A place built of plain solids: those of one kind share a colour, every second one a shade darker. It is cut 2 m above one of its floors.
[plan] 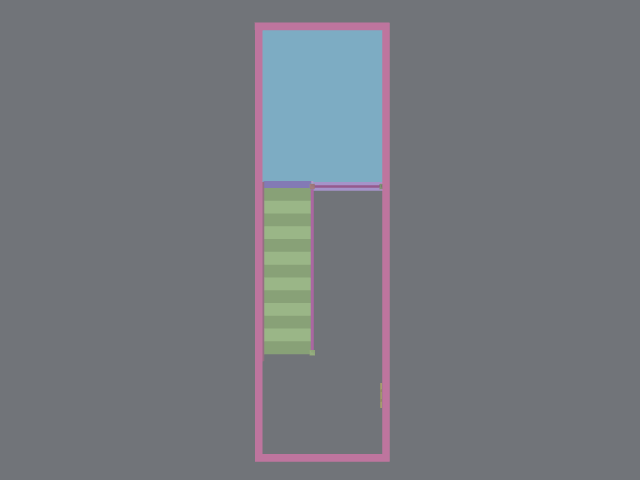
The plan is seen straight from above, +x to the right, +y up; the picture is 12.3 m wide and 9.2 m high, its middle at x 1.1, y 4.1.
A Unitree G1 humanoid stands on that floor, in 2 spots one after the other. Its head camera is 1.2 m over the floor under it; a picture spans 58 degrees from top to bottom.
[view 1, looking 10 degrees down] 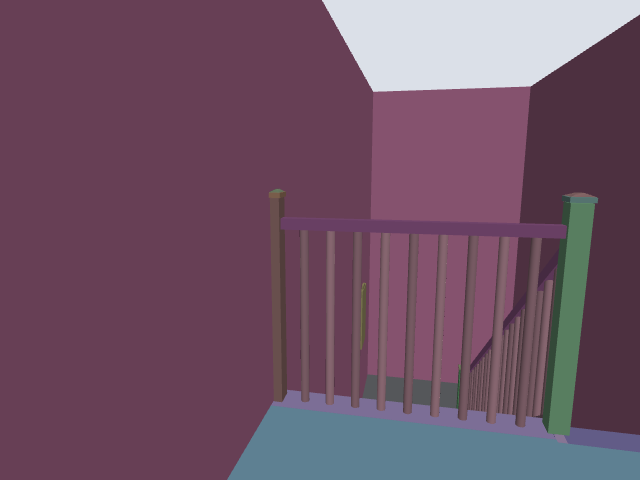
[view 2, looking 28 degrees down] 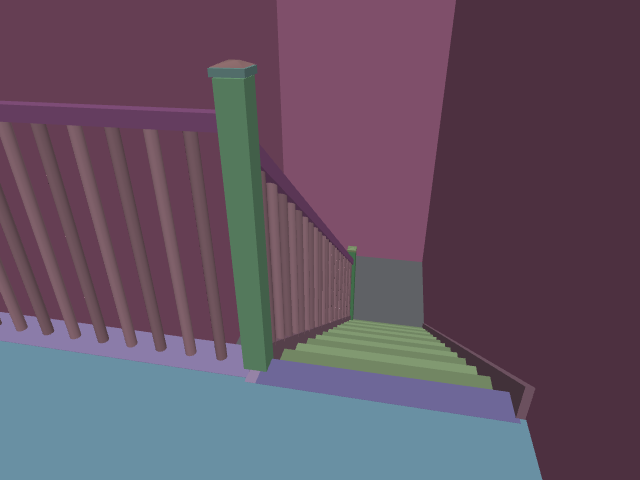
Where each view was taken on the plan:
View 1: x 1.63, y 7.12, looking -78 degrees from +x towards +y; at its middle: wall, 3.22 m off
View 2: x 0.48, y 6.31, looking -79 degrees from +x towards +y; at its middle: bal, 2.73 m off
